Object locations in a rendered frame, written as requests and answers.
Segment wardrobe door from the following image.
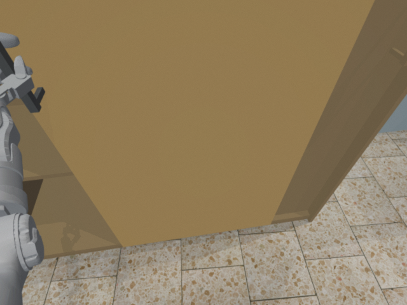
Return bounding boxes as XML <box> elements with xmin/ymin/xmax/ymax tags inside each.
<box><xmin>0</xmin><ymin>0</ymin><xmax>375</xmax><ymax>247</ymax></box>
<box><xmin>276</xmin><ymin>0</ymin><xmax>407</xmax><ymax>215</ymax></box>

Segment robot left forearm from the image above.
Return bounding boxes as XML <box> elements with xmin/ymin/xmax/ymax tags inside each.
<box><xmin>0</xmin><ymin>101</ymin><xmax>28</xmax><ymax>217</ymax></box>

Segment left robot hand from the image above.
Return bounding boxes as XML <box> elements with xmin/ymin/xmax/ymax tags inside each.
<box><xmin>0</xmin><ymin>32</ymin><xmax>34</xmax><ymax>105</ymax></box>

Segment robot left upper arm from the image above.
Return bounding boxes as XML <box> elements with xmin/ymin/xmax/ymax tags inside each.
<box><xmin>0</xmin><ymin>213</ymin><xmax>44</xmax><ymax>305</ymax></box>

